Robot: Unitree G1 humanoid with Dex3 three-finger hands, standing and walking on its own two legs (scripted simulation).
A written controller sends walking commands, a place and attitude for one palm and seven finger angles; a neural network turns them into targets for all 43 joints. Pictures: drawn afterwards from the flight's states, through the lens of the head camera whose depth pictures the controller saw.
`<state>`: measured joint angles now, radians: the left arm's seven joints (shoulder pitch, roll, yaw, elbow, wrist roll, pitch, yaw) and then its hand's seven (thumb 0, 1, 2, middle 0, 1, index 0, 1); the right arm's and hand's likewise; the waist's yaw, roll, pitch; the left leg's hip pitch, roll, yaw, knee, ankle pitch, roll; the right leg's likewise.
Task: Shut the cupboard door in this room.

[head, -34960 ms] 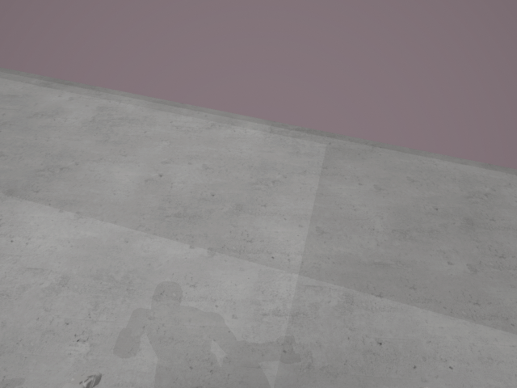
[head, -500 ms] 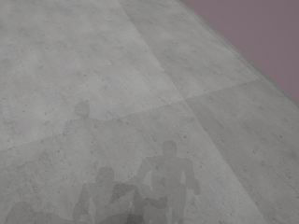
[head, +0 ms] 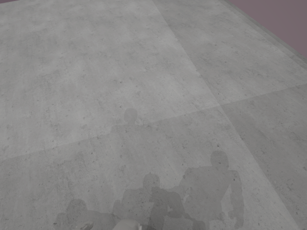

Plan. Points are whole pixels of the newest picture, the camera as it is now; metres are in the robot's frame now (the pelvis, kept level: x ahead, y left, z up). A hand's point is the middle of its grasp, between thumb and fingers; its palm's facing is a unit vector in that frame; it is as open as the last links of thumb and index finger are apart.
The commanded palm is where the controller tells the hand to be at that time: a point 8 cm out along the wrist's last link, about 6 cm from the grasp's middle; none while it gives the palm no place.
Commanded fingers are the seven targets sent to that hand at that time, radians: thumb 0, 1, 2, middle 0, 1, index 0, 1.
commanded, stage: turn or walk to find it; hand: left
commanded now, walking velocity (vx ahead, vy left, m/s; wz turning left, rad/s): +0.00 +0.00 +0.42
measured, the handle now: out of the picture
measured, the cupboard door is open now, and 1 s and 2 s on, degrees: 87 87 87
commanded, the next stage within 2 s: none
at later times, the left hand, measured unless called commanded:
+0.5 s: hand out of the picture -0.03 +0.27 -0.18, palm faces +0.29 -0.93 -0.23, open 7.4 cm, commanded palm none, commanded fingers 0.00 0.90 0.90 -0.20 -0.30 -0.20 -0.30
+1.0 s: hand out of the picture +0.03 +0.20 -0.14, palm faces +0.41 -0.87 -0.28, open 7.4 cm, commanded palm none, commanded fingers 0.00 0.90 0.90 -0.20 -0.30 -0.20 -0.30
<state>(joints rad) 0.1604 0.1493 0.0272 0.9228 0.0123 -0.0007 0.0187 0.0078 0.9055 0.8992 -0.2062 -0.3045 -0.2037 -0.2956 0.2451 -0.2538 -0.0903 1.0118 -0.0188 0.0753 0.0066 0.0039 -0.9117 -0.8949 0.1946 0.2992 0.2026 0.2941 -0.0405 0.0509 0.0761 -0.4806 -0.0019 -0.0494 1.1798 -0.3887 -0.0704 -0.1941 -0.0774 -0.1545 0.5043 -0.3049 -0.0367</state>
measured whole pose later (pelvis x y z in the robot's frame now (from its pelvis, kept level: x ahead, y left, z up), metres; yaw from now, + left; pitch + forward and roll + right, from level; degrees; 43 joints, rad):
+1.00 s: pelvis +0.00 -0.01 +0.00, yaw +25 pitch -1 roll +2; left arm 0.15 0.15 0.03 0.92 0.01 0.01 0.02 0.01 0.91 0.90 -0.21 -0.30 -0.20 -0.30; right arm 0.26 -0.25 -0.10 1.01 -0.02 0.08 0.01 0.00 -0.91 -0.89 0.20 0.30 0.20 0.29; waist -0.04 0.06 0.07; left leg -0.49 -0.02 -0.05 1.17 -0.38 -0.06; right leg -0.21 -0.07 -0.15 0.51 -0.29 -0.03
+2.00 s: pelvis -0.01 -0.02 +0.00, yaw +51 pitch -1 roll +2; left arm 0.15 0.16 0.03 0.92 0.01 0.01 0.02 0.01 0.91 0.90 -0.21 -0.30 -0.20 -0.30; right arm 0.25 -0.24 -0.09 1.00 -0.02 0.07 0.00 0.00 -0.91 -0.89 0.20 0.30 0.20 0.29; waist -0.04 0.06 0.08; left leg -0.47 -0.05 -0.06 1.08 -0.43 -0.04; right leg -0.23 -0.06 -0.12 0.53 -0.29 -0.03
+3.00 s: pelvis +0.00 +0.00 +0.00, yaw +78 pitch +0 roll +3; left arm 0.17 0.15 0.03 0.92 0.02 0.00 0.02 0.01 0.91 0.90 -0.21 -0.30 -0.20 -0.30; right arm 0.22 -0.25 -0.09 1.00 -0.02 0.08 0.01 0.00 -0.91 -0.89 0.20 0.30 0.20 0.29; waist -0.03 0.05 0.08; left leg -0.48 -0.01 -0.04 1.18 -0.40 -0.06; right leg -0.21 -0.09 -0.17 0.52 -0.31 -0.03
